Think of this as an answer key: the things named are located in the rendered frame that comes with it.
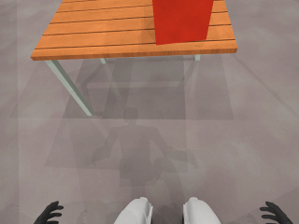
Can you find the robot thigh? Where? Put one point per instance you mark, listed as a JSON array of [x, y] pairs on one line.
[[198, 212], [138, 211]]

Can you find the carton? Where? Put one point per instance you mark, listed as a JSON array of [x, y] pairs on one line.
[[178, 21]]

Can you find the left robot thigh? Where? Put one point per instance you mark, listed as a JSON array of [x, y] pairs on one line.
[[138, 211]]

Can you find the robot left hand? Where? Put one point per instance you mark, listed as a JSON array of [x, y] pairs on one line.
[[46, 214]]

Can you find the table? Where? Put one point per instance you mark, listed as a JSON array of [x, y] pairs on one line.
[[101, 29]]

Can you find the right robot thigh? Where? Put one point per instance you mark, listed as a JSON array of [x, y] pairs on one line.
[[198, 212]]

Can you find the robot right hand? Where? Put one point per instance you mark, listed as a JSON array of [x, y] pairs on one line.
[[280, 216]]

